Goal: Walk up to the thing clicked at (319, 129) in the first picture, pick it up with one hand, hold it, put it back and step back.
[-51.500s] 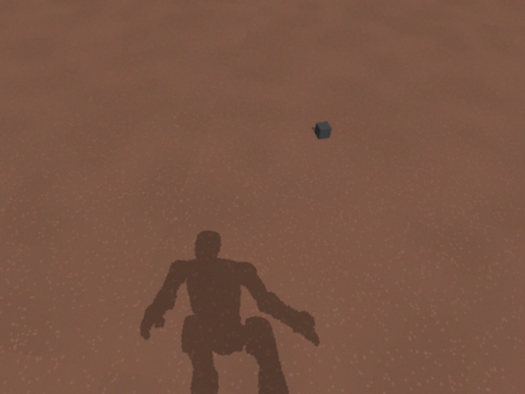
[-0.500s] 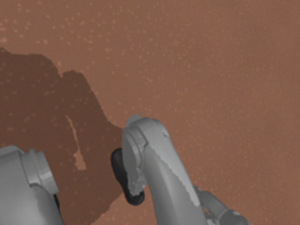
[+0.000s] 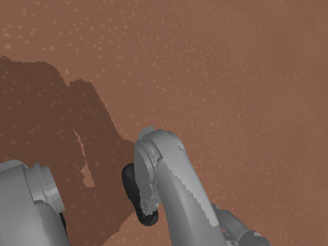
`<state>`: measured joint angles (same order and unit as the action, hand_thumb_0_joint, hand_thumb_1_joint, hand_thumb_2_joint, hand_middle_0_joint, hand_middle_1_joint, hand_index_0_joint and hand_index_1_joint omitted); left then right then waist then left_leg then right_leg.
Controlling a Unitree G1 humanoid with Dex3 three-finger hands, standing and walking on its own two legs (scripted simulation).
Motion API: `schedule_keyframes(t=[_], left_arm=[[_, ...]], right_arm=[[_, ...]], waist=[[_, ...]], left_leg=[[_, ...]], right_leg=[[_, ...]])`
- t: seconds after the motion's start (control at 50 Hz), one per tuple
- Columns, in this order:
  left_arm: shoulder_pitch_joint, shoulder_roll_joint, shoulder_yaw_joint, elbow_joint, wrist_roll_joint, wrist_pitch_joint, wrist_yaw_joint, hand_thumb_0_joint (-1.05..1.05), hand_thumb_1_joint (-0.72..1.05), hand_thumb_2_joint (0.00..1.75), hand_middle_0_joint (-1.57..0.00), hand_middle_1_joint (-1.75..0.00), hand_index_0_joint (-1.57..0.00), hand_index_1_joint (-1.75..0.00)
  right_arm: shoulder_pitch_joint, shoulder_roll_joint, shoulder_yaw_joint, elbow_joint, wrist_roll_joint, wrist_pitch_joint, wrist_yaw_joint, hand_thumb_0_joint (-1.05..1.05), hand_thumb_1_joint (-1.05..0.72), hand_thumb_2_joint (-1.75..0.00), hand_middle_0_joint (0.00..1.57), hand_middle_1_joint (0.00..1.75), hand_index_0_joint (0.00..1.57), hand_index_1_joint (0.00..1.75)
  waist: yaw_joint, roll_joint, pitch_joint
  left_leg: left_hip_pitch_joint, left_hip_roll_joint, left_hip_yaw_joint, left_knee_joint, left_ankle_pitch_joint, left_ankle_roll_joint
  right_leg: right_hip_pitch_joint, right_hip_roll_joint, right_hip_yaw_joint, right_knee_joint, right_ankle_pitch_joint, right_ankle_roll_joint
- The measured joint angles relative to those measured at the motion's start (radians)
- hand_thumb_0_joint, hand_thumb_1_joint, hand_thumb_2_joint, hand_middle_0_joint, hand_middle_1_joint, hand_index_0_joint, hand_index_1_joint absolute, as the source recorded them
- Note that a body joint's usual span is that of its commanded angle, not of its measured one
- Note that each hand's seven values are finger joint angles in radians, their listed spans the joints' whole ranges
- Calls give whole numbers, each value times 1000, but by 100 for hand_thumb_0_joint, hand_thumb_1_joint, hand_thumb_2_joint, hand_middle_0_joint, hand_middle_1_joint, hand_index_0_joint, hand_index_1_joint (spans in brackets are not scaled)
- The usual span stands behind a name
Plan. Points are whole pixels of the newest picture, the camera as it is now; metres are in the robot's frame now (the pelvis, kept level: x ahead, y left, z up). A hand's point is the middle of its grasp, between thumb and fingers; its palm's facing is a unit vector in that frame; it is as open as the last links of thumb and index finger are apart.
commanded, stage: settle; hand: left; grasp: from above
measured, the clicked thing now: out of the picture +0.43 +0.38 -0.28
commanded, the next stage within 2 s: lift in 0.82 s
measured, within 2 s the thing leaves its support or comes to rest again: leaves its support in 0.24 s
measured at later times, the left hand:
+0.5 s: hand out of the picture +0.42 +0.39 -0.18, palm faces -0.36 -0.17 -0.92, open 9.9 cm
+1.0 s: hand out of the picture +0.42 +0.38 -0.11, palm faces -0.40 -0.17 -0.90, open 9.9 cm
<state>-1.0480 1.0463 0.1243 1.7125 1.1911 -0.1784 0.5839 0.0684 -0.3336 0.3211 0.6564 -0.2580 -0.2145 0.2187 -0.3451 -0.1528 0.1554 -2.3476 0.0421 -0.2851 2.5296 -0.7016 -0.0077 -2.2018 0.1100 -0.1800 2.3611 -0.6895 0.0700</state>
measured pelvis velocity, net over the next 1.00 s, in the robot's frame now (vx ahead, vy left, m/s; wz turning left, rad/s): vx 0.00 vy -0.01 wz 0.11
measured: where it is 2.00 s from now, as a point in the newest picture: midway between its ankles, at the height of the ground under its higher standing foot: (104, 224)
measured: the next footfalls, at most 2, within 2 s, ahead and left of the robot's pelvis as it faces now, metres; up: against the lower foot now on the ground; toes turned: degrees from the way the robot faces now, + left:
none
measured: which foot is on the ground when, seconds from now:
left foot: down 0.00-1.00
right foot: down 0.00-1.00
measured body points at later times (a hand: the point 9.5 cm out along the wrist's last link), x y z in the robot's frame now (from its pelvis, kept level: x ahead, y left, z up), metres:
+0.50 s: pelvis +0.01 +0.00 +0.00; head +0.25 +0.12 +0.36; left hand +0.44 +0.40 -0.13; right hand +0.11 -0.25 -0.08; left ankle +0.06 +0.13 -0.28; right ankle +0.11 -0.12 -0.28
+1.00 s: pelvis +0.00 -0.01 +0.03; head +0.22 +0.10 +0.41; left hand +0.43 +0.39 -0.06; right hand +0.10 -0.27 -0.07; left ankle +0.06 +0.13 -0.28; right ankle +0.11 -0.12 -0.28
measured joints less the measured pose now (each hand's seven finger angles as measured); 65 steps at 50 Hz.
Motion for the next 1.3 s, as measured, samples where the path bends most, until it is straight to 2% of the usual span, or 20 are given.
schedule_keyframes(t=[0.16,0.32,0.42,0.48,0.6,0.76,0.98,1.14,1.3], left_arm=[[20,-22,16,-47,-10,17,-31,0,-1,55,-63,-65,-67,-60],[77,-77,31,-172,-12,32,-74,1,1,50,-68,-59,-71,-55],[104,-118,20,-243,-26,53,-117,1,1,48,-70,-57,-73,-53],[110,-146,3,-277,-50,70,-147,1,0,49,-70,-56,-73,-53],[110,-195,-27,-321,-77,87,-228,1,0,49,-70,-56,-73,-52],[115,-227,-23,-375,-68,68,-306,0,-1,49,-71,-55,-74,-52],[109,-230,-21,-401,-39,57,-340,0,-2,50,-73,-54,-76,-51],[154,-274,-29,-474,-81,96,-397,0,-1,49,-72,-55,-75,-51],[263,-329,-52,-630,-122,103,-477,0,-1,49,-72,-55,-75,-51]], right_arm=[[8,1,-8,5,6,5,3,0,-91,-90,20,30,20,30],[27,6,-50,17,27,16,13,0,-91,-90,20,30,20,30],[31,10,-95,24,49,32,19,0,-91,-90,20,30,20,30],[35,11,-121,25,67,43,21,0,-91,-90,20,30,20,30],[44,19,-158,19,104,78,18,0,-91,-90,20,30,20,30],[56,23,-182,10,128,130,-8,0,-91,-90,20,30,20,30],[92,29,-208,16,141,184,-57,0,-91,-90,20,30,20,30],[128,49,-242,20,169,211,-76,0,-91,-90,20,30,20,30],[139,59,-280,18,203,236,-101,0,-91,-90,20,30,20,30]], waist=[[10,6,-12],[37,33,-59],[64,72,-98],[82,96,-118],[111,126,-149],[125,136,-157],[119,144,-187],[140,161,-228],[186,184,-272]], left_leg=[[-3,-2,2,-3,0,-3],[-14,-10,12,-10,3,-11],[-23,-9,30,-22,5,-7],[-25,-9,45,-34,8,-3],[-13,-10,73,-68,16,-2],[14,-13,90,-106,34,-8],[28,-18,109,-147,55,-2],[58,-20,134,-205,64,5],[134,-20,162,-300,69,10]], right_leg=[[-4,-3,1,1,-3,-3],[-18,-14,7,8,-10,-13],[-30,-19,21,6,-14,-12],[-33,-23,32,3,-17,-11],[-30,-33,53,-10,-18,-16],[-13,-42,66,-30,-9,-24],[2,-51,79,-61,3,-26],[30,-61,97,-108,4,-27],[97,-71,118,-189,5,-27]])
